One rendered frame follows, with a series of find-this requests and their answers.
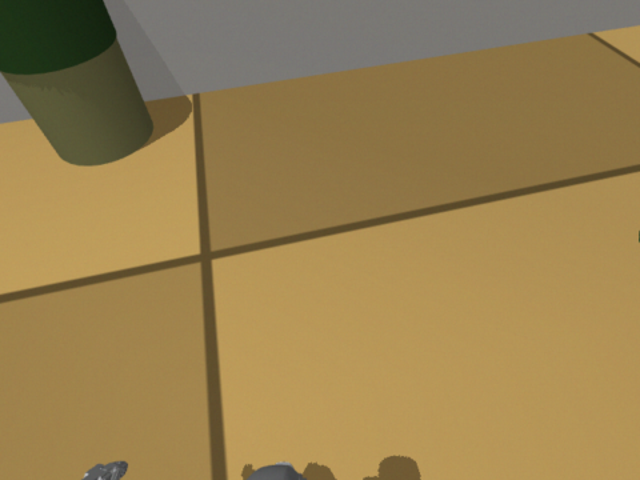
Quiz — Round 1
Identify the left robot hand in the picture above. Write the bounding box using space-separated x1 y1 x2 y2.
82 461 128 480

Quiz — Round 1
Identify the potted plant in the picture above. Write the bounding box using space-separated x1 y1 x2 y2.
0 0 154 166

